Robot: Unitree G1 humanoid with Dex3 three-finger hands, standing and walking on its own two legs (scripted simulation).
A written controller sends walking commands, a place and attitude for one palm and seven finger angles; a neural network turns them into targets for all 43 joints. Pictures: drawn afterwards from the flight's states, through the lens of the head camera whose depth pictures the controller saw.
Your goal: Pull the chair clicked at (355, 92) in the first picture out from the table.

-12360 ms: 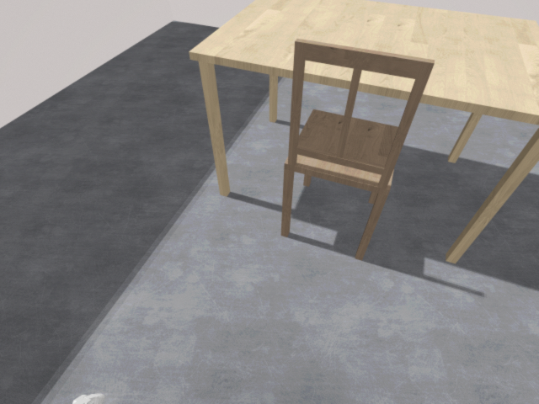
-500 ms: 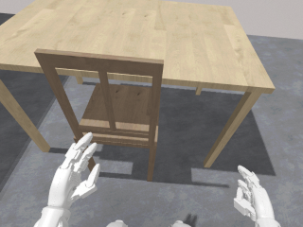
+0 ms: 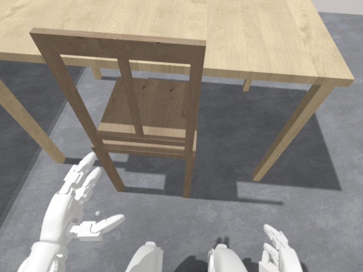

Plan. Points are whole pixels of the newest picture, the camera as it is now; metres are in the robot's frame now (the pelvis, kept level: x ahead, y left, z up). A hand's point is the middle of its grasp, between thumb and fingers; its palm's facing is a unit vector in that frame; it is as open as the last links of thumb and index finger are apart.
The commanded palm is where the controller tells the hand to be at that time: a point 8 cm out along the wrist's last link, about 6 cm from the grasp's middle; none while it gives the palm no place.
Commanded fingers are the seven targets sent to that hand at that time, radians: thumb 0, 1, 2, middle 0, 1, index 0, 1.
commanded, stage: raise the hand toward the chair's back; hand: left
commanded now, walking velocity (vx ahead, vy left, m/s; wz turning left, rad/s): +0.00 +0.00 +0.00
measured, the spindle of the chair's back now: (133, 104) +0.53 +0.16 +0.01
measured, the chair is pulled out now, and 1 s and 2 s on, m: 0.00 0.00 0.00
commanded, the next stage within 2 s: aim the fingers beside a spindle in 1.26 s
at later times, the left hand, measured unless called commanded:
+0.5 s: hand (86, 198) +0.25 +0.20 +0.05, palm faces -0.04 -1.00 -0.05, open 16.6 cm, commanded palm +0.23 +0.26 +0.06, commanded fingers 0.00 -0.50 0.30 -0.06 -0.08 -0.06 -0.08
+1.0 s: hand (82, 186) +0.27 +0.21 +0.06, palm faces -0.03 -1.00 -0.06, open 16.9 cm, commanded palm +0.24 +0.26 +0.07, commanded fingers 0.00 -0.50 0.30 -0.06 -0.08 -0.06 -0.08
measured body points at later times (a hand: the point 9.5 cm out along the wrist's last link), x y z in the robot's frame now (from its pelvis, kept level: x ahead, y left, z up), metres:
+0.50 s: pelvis +0.02 +0.00 +0.01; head +0.09 +0.02 +0.46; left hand +0.25 +0.25 +0.06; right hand +0.22 -0.22 -0.05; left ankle +0.03 +0.12 -0.64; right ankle +0.05 -0.12 -0.64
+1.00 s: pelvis +0.03 +0.00 +0.02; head +0.09 +0.01 +0.47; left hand +0.26 +0.26 +0.07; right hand +0.19 -0.25 -0.05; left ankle +0.03 +0.12 -0.64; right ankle +0.05 -0.12 -0.64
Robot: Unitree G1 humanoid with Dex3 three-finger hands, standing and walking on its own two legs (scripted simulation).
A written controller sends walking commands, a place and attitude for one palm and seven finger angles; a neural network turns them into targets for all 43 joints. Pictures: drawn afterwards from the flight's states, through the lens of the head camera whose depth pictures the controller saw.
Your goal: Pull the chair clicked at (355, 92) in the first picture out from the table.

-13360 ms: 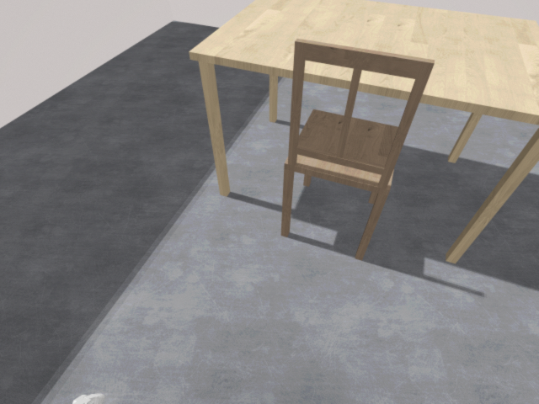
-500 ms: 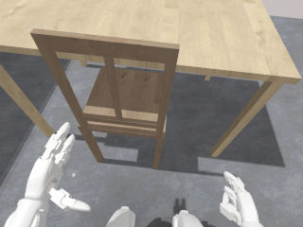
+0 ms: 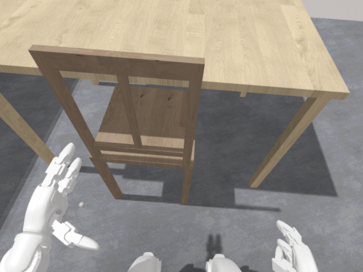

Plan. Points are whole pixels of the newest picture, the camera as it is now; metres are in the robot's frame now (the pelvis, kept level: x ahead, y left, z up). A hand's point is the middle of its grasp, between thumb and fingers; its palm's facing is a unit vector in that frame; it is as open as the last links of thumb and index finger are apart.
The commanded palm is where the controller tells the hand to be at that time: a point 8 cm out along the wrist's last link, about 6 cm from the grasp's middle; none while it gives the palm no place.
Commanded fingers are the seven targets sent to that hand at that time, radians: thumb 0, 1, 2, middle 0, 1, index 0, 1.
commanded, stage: raise the hand toward the chair's back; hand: left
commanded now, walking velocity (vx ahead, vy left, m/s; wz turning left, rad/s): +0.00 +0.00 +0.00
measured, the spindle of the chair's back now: (131, 117) +0.50 +0.16 -0.01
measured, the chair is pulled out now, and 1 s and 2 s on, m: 0.00 0.00 0.00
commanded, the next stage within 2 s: aim the fingers beside a spindle in 0.26 s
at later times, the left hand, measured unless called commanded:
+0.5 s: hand (84, 206) +0.24 +0.20 +0.04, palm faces -0.04 -1.00 -0.06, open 16.9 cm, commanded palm +0.23 +0.25 +0.04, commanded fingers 0.00 -0.50 0.30 -0.06 -0.08 -0.06 -0.08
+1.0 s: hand (102, 187) +0.29 +0.18 +0.02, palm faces -0.06 -1.00 -0.04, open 16.9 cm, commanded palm +0.27 +0.23 +0.02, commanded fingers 0.00 -0.50 0.30 -0.06 -0.08 -0.06 -0.08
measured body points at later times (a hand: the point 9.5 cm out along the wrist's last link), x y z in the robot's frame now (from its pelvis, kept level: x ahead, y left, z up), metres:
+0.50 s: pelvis +0.00 +0.00 +0.00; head +0.06 +0.00 +0.44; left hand +0.24 +0.25 +0.04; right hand +0.17 -0.24 -0.08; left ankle +0.01 +0.11 -0.66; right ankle +0.02 -0.12 -0.66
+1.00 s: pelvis +0.00 +0.00 -0.02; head +0.08 +0.01 +0.43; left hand +0.29 +0.24 +0.02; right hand +0.15 -0.25 -0.10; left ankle +0.01 +0.11 -0.66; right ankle +0.02 -0.12 -0.66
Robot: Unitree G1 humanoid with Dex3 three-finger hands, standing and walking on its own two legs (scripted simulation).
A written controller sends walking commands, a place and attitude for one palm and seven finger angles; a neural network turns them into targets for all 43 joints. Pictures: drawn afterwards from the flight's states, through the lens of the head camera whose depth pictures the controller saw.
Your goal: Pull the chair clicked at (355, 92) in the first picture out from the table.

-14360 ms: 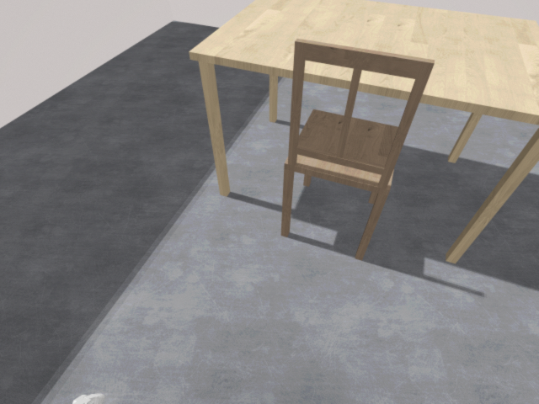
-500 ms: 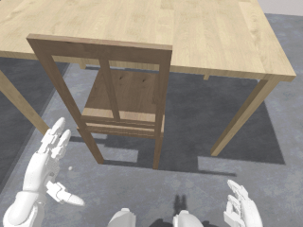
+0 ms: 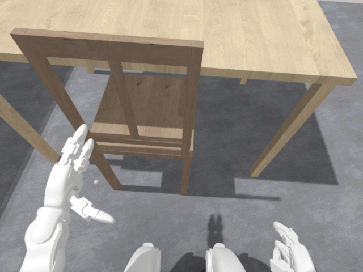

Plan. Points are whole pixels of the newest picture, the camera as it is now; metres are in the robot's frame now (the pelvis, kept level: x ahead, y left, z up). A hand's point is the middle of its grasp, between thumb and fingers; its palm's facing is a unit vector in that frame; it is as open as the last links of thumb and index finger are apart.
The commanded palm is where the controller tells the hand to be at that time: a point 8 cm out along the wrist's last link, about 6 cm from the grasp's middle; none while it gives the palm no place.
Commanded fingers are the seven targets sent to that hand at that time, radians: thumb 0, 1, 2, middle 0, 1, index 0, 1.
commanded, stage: aim the fingers beside a spindle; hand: left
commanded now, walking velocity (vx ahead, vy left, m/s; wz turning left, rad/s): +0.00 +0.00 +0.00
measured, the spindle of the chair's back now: (127, 106) +0.51 +0.16 +0.01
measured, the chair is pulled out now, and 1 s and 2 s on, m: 0.00 0.00 0.00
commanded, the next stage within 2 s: push the fingers through the gap in 1.36 s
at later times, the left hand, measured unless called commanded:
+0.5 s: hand (113, 164) +0.34 +0.16 +0.01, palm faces -0.06 -1.00 -0.03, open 16.9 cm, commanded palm +0.32 +0.22 +0.01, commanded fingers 0.00 -0.50 0.30 -0.06 -0.08 -0.06 -0.08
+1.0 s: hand (122, 156) +0.37 +0.15 +0.00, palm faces -0.06 -1.00 -0.04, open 16.9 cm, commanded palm +0.35 +0.21 +0.00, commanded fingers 0.00 -0.50 0.30 -0.06 -0.08 -0.06 -0.08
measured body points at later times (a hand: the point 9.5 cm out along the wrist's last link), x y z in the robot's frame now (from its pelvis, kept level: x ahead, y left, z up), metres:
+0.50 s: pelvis -0.01 +0.00 -0.01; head +0.10 +0.01 +0.42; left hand +0.34 +0.22 +0.02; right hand +0.14 -0.25 -0.11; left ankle +0.01 +0.11 -0.64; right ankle +0.02 -0.12 -0.64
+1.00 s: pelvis -0.01 +0.00 -0.02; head +0.11 +0.00 +0.41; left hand +0.36 +0.20 +0.00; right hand +0.11 -0.26 -0.13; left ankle +0.01 +0.11 -0.64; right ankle +0.02 -0.12 -0.64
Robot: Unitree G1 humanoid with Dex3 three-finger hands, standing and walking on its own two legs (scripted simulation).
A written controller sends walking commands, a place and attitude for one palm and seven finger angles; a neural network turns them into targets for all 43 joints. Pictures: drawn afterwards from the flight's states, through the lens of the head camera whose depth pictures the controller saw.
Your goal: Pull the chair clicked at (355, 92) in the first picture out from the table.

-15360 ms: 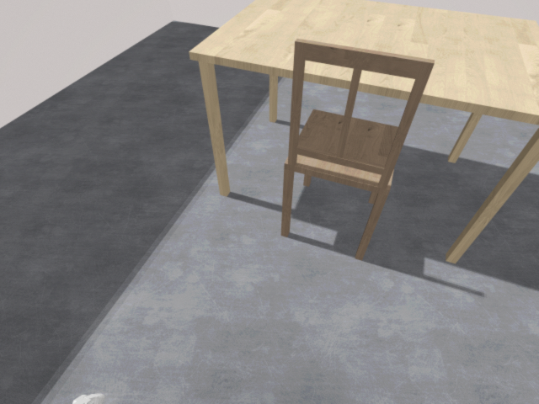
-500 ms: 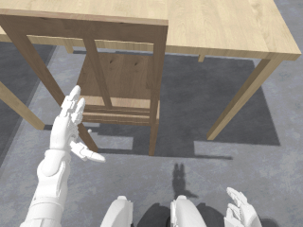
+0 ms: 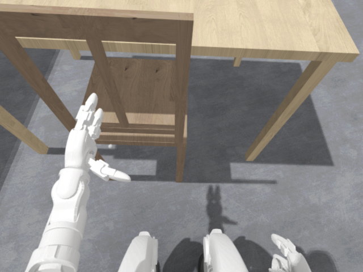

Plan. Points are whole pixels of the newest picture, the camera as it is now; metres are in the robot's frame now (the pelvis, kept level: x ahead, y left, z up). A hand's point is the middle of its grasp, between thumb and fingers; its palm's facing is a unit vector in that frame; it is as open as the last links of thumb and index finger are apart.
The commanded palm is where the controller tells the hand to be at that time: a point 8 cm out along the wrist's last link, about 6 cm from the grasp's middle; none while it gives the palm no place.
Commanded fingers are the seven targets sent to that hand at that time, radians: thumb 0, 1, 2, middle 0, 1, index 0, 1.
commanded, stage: aim the fingers beside a spindle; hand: left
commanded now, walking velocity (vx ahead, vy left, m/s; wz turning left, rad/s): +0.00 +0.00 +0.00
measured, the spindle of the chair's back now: (113, 92) +0.51 +0.17 +0.03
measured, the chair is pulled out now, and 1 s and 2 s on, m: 0.00 0.00 0.00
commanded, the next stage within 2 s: push the fingers through the gap in 0.36 s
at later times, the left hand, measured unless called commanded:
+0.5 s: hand (108, 148) +0.37 +0.16 +0.02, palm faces -0.03 -1.00 -0.04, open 16.9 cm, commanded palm +0.35 +0.21 +0.02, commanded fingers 0.00 -0.50 0.30 -0.06 -0.08 -0.06 -0.08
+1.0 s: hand (113, 127) +0.42 +0.16 +0.03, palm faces -0.03 -1.00 -0.04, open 16.9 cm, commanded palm +0.40 +0.20 +0.02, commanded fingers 0.00 -0.50 0.30 -0.06 -0.08 -0.06 -0.08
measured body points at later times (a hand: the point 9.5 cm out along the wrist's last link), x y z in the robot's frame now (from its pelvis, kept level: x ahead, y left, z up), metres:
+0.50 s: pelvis +0.00 +0.00 +0.00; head +0.11 +0.01 +0.43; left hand +0.36 +0.21 +0.03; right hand +0.14 -0.25 -0.11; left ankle +0.02 +0.11 -0.62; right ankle +0.04 -0.12 -0.62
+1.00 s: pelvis +0.00 +0.00 +0.00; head +0.12 +0.01 +0.43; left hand +0.42 +0.21 +0.03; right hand +0.09 -0.26 -0.12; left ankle +0.02 +0.11 -0.62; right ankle +0.04 -0.12 -0.62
